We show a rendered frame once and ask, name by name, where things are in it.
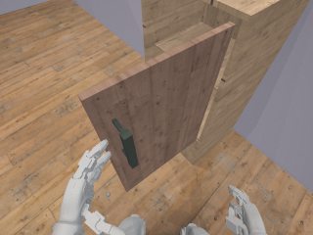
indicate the robot right thigh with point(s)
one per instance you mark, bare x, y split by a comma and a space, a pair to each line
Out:
193, 230

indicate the left robot hand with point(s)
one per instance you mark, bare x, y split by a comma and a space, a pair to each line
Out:
80, 188

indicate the handle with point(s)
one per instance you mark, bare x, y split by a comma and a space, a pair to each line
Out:
127, 141

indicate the cupboard door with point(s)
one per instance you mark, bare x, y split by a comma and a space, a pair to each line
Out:
162, 102

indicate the robot left thigh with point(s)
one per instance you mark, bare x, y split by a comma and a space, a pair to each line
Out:
133, 226

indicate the robot left forearm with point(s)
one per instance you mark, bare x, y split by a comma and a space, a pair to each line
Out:
67, 228

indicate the robot thigh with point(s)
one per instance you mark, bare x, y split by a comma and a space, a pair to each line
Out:
133, 226
193, 230

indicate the right robot hand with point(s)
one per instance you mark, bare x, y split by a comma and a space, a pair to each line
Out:
247, 219

